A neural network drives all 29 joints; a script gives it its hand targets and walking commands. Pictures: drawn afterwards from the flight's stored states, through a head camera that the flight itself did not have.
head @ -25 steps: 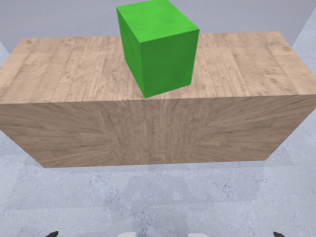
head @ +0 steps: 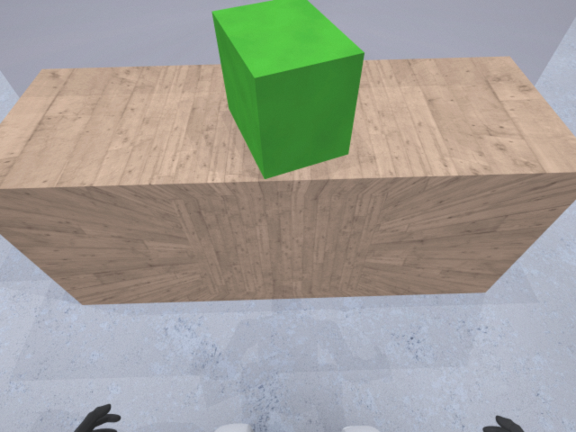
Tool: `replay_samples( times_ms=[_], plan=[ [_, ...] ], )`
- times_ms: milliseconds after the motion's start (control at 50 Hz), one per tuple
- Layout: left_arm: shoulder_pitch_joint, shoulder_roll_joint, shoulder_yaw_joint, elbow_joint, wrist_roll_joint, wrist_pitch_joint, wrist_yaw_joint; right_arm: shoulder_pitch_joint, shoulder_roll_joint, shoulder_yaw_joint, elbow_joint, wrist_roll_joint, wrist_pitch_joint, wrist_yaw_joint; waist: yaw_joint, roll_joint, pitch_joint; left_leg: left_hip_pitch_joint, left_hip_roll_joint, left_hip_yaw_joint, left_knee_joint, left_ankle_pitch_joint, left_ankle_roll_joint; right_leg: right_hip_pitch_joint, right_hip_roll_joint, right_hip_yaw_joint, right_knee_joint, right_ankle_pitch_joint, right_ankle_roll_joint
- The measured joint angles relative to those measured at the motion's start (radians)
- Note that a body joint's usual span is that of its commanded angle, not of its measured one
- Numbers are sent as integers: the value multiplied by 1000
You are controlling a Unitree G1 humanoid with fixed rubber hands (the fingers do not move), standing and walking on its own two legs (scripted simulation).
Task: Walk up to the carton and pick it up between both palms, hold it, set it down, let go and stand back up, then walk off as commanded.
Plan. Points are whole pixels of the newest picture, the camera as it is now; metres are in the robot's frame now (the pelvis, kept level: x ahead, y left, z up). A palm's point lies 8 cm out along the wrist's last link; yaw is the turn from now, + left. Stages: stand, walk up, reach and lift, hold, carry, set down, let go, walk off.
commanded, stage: stand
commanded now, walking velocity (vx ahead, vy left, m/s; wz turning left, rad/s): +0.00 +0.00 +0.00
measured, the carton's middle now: (283, 86) +0.82 +0.04 +0.01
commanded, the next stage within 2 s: none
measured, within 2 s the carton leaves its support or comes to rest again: neither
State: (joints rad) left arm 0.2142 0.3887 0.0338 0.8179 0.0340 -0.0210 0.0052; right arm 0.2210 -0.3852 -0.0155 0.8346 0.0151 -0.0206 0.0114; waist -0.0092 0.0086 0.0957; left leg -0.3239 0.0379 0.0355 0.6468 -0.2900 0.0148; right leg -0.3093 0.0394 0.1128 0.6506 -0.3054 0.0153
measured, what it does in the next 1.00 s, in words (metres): stands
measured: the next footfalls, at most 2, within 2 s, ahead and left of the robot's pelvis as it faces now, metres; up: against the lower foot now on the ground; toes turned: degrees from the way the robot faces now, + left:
none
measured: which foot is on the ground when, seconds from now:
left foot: down 0.00-1.00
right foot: down 0.00-1.00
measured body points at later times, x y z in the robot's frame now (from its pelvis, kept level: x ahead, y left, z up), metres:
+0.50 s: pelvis +0.00 +0.00 +0.00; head +0.03 -0.01 +0.45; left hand +0.11 +0.31 -0.10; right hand +0.09 -0.31 -0.11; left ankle +0.04 +0.13 -0.72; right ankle +0.03 -0.13 -0.72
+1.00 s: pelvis +0.00 +0.00 +0.01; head +0.02 -0.01 +0.45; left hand +0.11 +0.31 -0.09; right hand +0.09 -0.31 -0.11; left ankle +0.04 +0.13 -0.72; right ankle +0.03 -0.13 -0.72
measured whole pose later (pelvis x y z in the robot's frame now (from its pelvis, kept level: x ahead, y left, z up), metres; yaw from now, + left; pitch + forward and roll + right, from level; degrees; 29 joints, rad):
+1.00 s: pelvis +0.00 +0.00 +0.01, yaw +0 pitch -1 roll +0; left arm 0.20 0.39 0.03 0.82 0.03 -0.02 0.00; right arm 0.21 -0.37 -0.02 0.86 0.02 -0.02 0.01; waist -0.01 0.01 0.07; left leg -0.31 0.04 0.04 0.57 -0.24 0.00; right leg -0.31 0.04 0.11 0.59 -0.27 0.01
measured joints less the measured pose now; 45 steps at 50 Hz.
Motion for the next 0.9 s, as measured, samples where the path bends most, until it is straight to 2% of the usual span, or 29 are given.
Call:
replay_samples(
  times_ms=[900],
  plan=[
    [-10, 0, 0, 0, 0, -1, -3, -10, 9, 0, 27, 0, 0, 3, 1, 1, -25, 9, 0, 0, -60, 38, -10, 0, -1, 0, -42, 29, -6]
  ],
)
